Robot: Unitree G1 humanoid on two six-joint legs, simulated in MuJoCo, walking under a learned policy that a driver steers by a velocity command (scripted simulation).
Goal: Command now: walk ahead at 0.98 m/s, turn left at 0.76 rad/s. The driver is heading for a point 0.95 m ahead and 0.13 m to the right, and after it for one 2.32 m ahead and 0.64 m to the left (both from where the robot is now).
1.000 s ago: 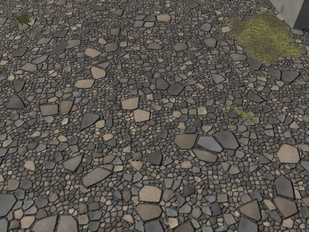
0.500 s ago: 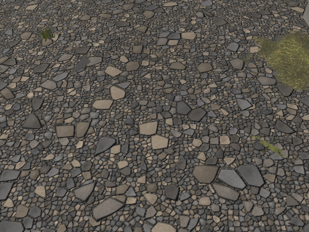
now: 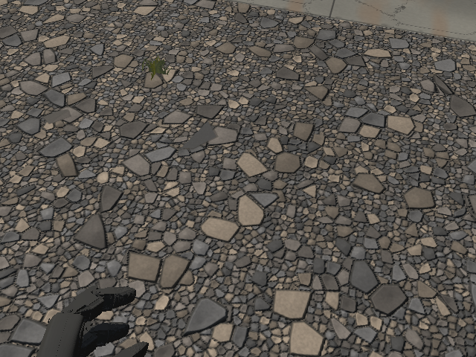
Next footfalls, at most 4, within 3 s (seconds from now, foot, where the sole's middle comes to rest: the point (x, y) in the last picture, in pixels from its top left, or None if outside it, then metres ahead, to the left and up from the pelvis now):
0.14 right None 0.36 -0.14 -0.77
0.58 left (168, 293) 0.70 0.17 -0.77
1.00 right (280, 198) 1.05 -0.21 -0.77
1.50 left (215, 179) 1.15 0.01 -0.77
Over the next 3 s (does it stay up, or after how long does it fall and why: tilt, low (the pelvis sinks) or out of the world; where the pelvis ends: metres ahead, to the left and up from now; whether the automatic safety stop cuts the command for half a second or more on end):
stays up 1.40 0.32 -0.04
